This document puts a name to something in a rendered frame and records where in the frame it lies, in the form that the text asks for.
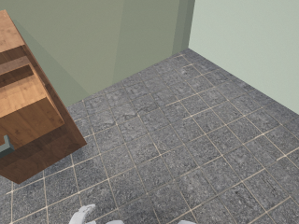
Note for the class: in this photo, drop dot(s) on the handle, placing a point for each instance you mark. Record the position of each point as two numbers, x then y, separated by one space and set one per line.
6 148

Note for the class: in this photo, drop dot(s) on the cabinet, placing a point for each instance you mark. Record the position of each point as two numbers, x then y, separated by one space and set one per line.
41 153

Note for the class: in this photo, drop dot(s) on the left robot hand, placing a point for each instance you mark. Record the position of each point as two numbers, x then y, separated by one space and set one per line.
80 216

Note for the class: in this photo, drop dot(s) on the drawer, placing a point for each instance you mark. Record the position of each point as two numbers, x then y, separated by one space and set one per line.
26 108

